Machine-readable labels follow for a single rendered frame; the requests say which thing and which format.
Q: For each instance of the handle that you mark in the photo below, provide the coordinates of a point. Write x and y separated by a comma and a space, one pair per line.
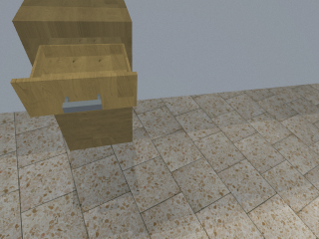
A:
82, 106

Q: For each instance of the drawer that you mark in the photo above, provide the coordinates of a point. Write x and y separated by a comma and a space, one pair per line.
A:
80, 72

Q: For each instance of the cabinet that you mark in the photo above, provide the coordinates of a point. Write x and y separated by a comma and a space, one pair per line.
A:
81, 22

